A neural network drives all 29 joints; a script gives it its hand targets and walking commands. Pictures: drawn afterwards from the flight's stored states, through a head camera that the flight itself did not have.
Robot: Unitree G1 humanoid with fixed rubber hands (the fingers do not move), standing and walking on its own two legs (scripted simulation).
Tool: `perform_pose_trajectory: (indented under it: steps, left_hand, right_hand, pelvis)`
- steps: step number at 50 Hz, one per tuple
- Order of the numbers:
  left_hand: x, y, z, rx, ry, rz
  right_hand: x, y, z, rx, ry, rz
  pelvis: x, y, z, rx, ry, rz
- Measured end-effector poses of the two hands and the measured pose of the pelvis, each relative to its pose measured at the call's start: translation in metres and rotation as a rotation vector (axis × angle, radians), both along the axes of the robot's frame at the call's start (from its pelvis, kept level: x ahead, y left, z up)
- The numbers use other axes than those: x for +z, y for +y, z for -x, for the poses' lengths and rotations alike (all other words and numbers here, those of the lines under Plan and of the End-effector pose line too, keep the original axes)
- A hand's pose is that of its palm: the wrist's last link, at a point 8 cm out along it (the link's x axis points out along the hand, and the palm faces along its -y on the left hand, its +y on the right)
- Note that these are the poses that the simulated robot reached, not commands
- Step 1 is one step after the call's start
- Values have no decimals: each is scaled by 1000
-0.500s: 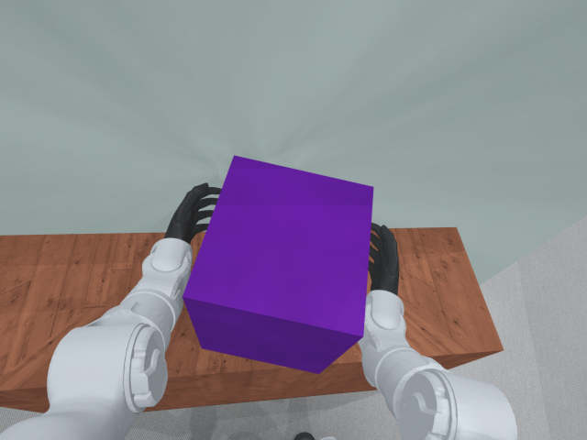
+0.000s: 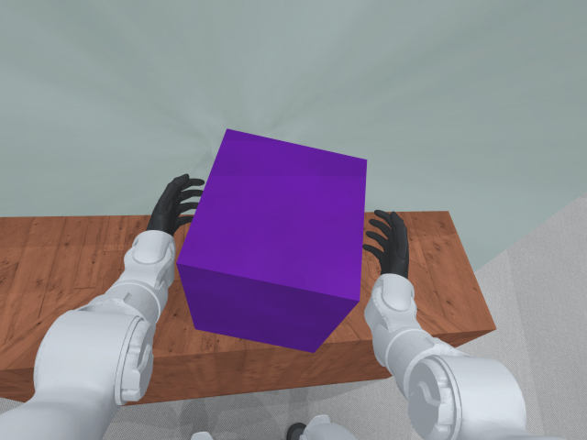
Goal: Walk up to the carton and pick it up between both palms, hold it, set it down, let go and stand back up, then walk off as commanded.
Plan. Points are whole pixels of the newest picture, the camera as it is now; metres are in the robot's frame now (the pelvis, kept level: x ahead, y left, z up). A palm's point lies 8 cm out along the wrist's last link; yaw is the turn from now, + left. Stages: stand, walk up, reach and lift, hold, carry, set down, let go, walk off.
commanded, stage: set down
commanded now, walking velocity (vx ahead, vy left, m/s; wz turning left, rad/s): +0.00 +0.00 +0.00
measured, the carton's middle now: (274, 251) +0.41 -0.02 -0.04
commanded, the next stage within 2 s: none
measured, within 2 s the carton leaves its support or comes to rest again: neither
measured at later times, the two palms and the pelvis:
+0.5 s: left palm (144, 256) +0.40 +0.17 -0.02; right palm (395, 294) +0.32 -0.18 -0.02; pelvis +0.00 +0.00 +0.00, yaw +1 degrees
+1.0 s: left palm (96, 296) +0.34 +0.21 +0.00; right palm (385, 327) +0.27 -0.15 -0.01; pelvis +0.00 +0.00 +0.03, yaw +1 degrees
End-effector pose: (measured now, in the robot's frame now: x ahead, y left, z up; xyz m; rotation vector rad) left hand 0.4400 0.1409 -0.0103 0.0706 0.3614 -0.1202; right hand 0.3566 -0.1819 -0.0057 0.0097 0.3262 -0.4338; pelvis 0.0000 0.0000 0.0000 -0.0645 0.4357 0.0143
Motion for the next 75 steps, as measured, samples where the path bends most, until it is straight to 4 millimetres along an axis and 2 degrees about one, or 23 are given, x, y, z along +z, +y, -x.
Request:
perform_pose_trajectory:
  steps: [5,12,22,28,42,50,75]
  left_hand:
    - [-2,13,5,6,-13,-7]
    - [-7,25,16,-2,1,-28]
    - [-11,26,30,-31,4,-25]
    - [-15,28,46,-29,19,-13]
    - [-3,58,82,17,17,-17]
    - [6,73,100,16,13,-29]
    - [18,92,166,-1,16,-19]
  right_hand:
    - [2,-3,4,10,-6,16]
    - [-6,-3,14,4,4,-2]
    - [-13,-1,28,13,-20,-10]
    - [-16,1,43,10,-25,-14]
    - [-5,22,69,23,-43,-24]
    - [-1,34,83,19,-42,-33]
    - [9,25,140,23,-33,-26]
  pelvis:
    - [-3,-1,3,11,-10,0]
    - [-5,0,1,25,-20,6]
    - [-3,-3,-2,17,-56,3]
    - [2,-6,-1,12,-89,0]
    - [16,-5,4,11,-183,-3]
    - [26,1,-3,15,-238,6]
    - [45,8,-27,1,-384,1]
